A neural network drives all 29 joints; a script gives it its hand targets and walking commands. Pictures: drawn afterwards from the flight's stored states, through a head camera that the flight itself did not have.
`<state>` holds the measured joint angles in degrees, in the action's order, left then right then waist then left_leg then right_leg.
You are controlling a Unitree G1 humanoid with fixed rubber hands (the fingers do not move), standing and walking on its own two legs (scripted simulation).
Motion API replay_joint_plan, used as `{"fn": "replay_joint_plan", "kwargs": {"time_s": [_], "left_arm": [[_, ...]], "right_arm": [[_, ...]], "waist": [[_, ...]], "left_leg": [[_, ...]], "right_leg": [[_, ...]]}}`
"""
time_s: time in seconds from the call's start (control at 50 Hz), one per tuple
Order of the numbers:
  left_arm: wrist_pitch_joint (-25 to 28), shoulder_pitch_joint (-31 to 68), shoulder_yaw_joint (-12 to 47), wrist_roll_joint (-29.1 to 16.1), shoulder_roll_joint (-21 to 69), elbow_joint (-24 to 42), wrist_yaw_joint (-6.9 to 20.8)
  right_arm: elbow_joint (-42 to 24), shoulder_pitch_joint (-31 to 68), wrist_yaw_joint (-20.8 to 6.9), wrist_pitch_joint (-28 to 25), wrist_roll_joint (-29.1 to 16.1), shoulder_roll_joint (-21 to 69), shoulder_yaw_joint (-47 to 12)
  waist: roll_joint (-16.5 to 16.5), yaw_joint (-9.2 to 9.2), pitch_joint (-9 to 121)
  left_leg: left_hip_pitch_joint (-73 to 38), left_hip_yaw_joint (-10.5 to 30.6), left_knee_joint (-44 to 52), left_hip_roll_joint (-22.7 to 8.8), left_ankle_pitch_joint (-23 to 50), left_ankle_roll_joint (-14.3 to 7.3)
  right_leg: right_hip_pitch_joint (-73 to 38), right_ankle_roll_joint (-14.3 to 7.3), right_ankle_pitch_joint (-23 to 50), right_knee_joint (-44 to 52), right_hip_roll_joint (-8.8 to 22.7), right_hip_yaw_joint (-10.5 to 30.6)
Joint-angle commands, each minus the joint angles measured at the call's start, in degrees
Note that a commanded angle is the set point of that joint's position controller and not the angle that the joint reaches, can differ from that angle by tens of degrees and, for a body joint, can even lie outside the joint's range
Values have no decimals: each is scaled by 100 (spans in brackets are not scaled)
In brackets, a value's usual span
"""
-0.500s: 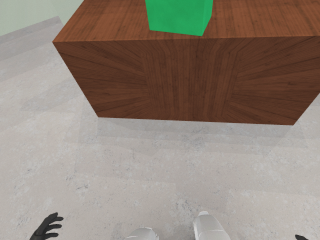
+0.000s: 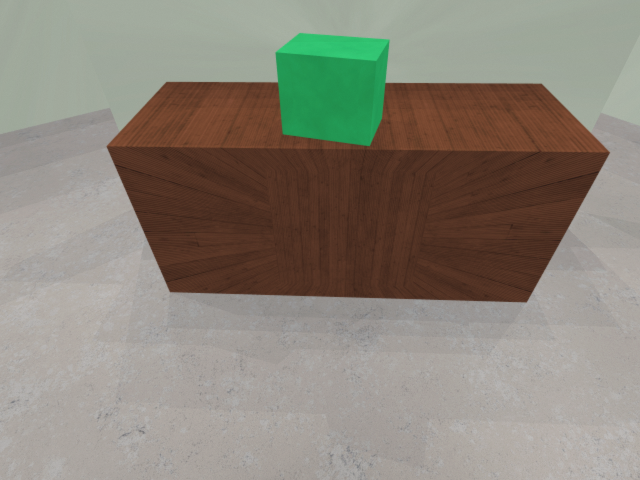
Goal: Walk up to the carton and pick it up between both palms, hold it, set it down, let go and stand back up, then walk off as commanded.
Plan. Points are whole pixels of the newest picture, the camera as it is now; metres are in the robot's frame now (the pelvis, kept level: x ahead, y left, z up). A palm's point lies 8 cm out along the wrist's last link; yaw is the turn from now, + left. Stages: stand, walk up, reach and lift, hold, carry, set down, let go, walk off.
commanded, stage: walk off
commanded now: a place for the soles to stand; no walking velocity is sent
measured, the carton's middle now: (334, 88) +1.16 -0.02 +0.04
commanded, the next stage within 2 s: stand in 1.04 s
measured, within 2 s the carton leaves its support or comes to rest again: neither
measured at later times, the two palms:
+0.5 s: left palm out of the picture +0.08 +0.35 -0.09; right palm out of the picture +0.10 -0.29 -0.10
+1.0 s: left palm out of the picture +0.17 +0.35 -0.09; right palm (529, 439) +0.22 -0.28 -0.10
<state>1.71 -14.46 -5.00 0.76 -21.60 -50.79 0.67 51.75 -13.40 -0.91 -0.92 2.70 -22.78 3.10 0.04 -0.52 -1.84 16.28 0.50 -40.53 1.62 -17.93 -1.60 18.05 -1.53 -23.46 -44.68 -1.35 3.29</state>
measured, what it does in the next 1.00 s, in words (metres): shifts its weight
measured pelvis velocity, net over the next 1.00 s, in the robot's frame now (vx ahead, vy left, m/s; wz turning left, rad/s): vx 0.08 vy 0.03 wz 0.04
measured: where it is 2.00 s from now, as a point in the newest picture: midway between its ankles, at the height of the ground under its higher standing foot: outside the picture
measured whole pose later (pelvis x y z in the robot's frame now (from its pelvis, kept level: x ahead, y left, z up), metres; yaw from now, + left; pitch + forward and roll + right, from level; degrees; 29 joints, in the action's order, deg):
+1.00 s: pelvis +0.08 +0.03 +0.00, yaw +3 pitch -3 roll +1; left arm 1.9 -8.9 -2.5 0.3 -23.9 -47.8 -0.8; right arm 45.2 -7.7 0.8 -3.4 1.8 -22.8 3.6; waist -0.8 0.2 -9.0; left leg 13.7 0.5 -43.2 4.0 -26.6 -3.3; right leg 20.2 -3.1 -31.3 -53.8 -0.1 2.9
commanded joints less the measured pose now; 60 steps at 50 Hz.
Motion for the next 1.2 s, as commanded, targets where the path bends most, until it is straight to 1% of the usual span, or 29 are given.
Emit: {"fn": "replay_joint_plan", "kwargs": {"time_s": [0.0,0.04,0.06,0.1,0.16,0.18,0.2,0.22,0.26,0.36,0.38,0.42,0.46,0.5,0.56,0.58,0.62,0.72,0.78,0.84,0.86,0.92,0.96,1.02,1.04,1.06,1.1,1.14,1.18], "left_arm": [[141,-594,-338,71,-1118,237,2],[164,-313,-423,174,-1692,421,-8],[185,20,-433,176,-1712,474,-37],[185,456,-358,144,-1744,576,-50],[30,602,-228,88,-1528,581,-25],[-26,510,-178,63,-1266,615,-20],[-33,580,-176,17,-1099,656,-16],[31,543,-240,-3,-1329,612,-34],[90,-76,-231,18,-1468,400,-62],[183,-419,-268,40,-1359,341,-16],[202,-337,-298,90,-1458,422,-31],[227,-408,-319,137,-1796,393,-56],[242,32,-235,70,-1766,532,-71],[200,107,-124,-2,-1536,516,-76],[116,559,-109,-67,-1291,533,-66],[124,391,-115,-94,-1353,497,-99],[197,186,-106,-64,-1345,417,-113],[262,-3,-112,2,-1522,536,-174],[245,-313,-122,8,-1672,626,-215],[222,184,-11,-12,-1527,717,-219],[201,570,39,-43,-1426,836,-209],[102,622,-65,-67,-1387,740,-215],[120,579,-56,-47,-1384,698,-183],[145,480,-59,-45,-1390,643,-153],[192,336,-71,-36,-1430,600,-165],[185,142,-203,40,-1870,592,-189],[202,-68,-136,72,-1852,612,-238],[175,231,-19,65,-1627,632,-287],[82,641,71,-61,-1364,628,-239]], "right_arm": [[-548,585,-18,-42,38,-1253,238],[-647,580,-17,-61,-64,-1112,265],[-536,360,-13,-120,-90,-1092,323],[-423,-225,-28,-156,-131,-1252,422],[-204,-825,-60,-190,-51,-1261,462],[-254,-806,-31,-193,10,-1436,494],[-293,-711,21,-239,4,-1574,450],[-495,-323,37,-276,-5,-1696,430],[-634,329,101,-276,33,-1668,378],[-737,390,1,-121,13,-1452,313],[-707,270,-18,-92,-22,-1259,241],[-699,478,1,-139,-110,-1114,251],[-599,51,12,-215,-129,-1144,305],[-656,5,20,-270,-113,-1147,336],[-604,-156,58,-299,-74,-1486,367],[-643,-113,78,-295,-69,-1545,373],[-676,83,106,-276,-66,-1497,365],[-968,508,119,-257,-123,-1101,302],[-1133,626,146,-238,-163,-1062,321],[-985,412,147,-254,-120,-1032,320],[-882,65,169,-291,-107,-1243,389],[-832,-236,216,-279,-122,-1728,506],[-801,-72,248,-271,-71,-1704,478],[-849,423,268,-247,-118,-1479,350],[-904,659,219,-217,-188,-1398,302],[-1022,813,189,-192,-251,-1127,205],[-930,825,227,-185,-295,-1181,238],[-691,431,194,-163,-247,-985,193],[-516,231,204,-267,-128,-1014,237]], "waist": [[-733,452,-637],[664,344,-1100],[770,180,-1127],[709,-168,-971],[681,-459,-485],[-268,-473,-534],[-935,-427,-711],[-726,-326,-830],[-597,118,-688],[-676,307,-495],[-69,345,-649],[676,348,-698],[383,-11,-457],[394,-64,-192],[-428,-183,-271],[-459,-118,-184],[-349,24,148],[-11,298,610],[165,373,771],[441,81,626],[-75,-193,866],[-514,-287,416],[-365,-207,123],[-578,65,-80],[-469,238,30],[412,470,442],[890,468,514],[783,206,417],[492,-73,433]], "left_leg": [[2105,1505,1789,-877,-2515,-526],[2041,530,-155,120,-1680,-145],[1536,597,-1115,28,-895,-127],[851,602,-1200,-241,-672,-133],[-1066,197,695,-112,-734,-338],[-1095,1265,1424,-509,-1798,-523],[-406,3333,2827,-1534,-4007,-951],[269,4155,3241,-2046,-4299,-1312],[533,3434,2880,-1905,-3116,-1288],[1452,1555,1907,-1190,-1675,-705],[1789,1195,1393,-794,-1631,-486],[1644,337,-146,-29,-1024,-142],[862,443,-44,-301,-605,-124],[79,630,668,-295,-335,-259],[-705,2768,2055,-1418,-339,-852],[-1024,3013,1900,-1640,384,-992],[-982,2389,1417,-1511,1511,-1028],[-181,646,182,-404,3145,-338],[351,376,-375,-185,1921,-126],[-243,686,394,-400,1731,-240],[-1221,1241,821,-601,2672,-444],[-1829,2849,1116,-2012,3978,-1277],[-1674,2604,935,-1887,3653,-1365],[-949,1652,615,-1365,3757,-784],[85,1016,330,-924,3392,-419],[621,465,-403,-93,2343,-62],[559,402,-1407,138,-982,161],[599,525,-263,-224,-1805,106],[-722,813,1130,-512,920,-71]], "right_leg": [[-1466,-198,-872,1352,189,92],[84,-814,-3798,3255,1590,3000],[587,-1032,-3281,3672,2065,3426],[1032,-1206,-2567,3494,1992,2833],[1813,-629,-1731,2419,1126,921],[2305,-300,-1747,1417,588,528],[2175,23,-953,-20,-89,-62],[1550,-15,-321,-647,-70,325],[967,-31,-300,-985,174,391],[-998,-208,-111,1090,248,-115],[-978,-372,-982,1567,421,600],[-506,-1031,-1704,2738,1705,2780],[-112,-1205,-393,2368,1843,2372],[234,-807,508,1874,1284,1433],[937,-104,455,330,124,-39],[1145,-131,132,277,184,-28],[542,-158,574,642,356,24],[-1098,-610,3180,988,805,626],[-1650,-1118,4151,1110,1476,1416],[-1093,-855,4845,544,1198,826],[-297,-541,4589,-142,739,370],[1321,-208,-1083,-1359,44,5],[1516,-236,-1196,-1059,288,235],[482,-250,-199,710,463,-13],[-871,-338,1717,1590,508,78],[-1261,-796,2422,1675,1192,1420],[-1244,-1674,4430,1754,2057,2484],[-1382,-1447,4819,1331,1957,1887],[-373,-621,4257,877,1215,993]]}}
